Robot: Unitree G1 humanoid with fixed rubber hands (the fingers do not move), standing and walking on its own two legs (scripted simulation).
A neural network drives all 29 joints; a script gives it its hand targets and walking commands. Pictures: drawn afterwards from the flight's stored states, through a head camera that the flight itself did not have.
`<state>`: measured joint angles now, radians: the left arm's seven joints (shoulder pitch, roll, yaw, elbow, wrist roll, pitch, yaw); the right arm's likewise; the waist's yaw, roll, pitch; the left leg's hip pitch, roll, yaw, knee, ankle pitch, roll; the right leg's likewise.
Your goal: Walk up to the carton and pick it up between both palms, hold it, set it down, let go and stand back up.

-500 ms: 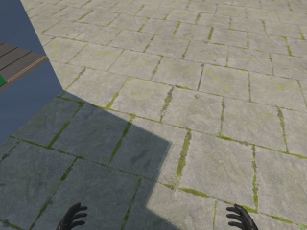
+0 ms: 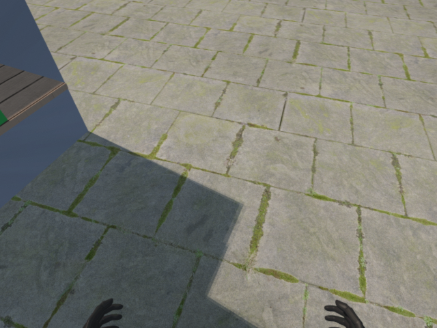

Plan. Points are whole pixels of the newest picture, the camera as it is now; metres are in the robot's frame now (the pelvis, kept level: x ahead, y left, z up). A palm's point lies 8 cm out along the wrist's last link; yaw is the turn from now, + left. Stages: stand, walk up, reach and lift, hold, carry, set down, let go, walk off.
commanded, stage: stand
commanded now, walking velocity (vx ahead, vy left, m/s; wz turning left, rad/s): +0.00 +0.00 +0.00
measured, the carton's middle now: out of the picture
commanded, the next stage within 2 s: walk up in 1.98 s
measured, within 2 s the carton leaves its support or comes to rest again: neither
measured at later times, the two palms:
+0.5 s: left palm out of the picture +0.10 +0.23 -0.11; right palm out of the picture +0.10 -0.22 -0.11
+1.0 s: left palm out of the picture +0.06 +0.23 -0.12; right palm out of the picture +0.06 -0.23 -0.12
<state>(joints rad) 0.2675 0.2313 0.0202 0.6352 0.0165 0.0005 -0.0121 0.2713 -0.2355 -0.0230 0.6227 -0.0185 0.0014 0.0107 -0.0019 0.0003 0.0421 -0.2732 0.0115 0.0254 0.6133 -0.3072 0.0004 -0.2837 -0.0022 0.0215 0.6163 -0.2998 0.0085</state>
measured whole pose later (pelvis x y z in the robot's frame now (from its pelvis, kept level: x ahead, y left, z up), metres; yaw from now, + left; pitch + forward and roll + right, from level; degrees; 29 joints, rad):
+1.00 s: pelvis +0.01 +0.00 +0.01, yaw +1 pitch -1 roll +0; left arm 0.26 0.16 0.03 0.90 0.02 0.01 0.02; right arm 0.27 -0.17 -0.02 0.91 -0.02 0.00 -0.02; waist -0.01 0.00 0.02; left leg -0.24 0.00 0.01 0.52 -0.27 0.01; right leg -0.25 -0.01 0.02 0.53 -0.26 0.02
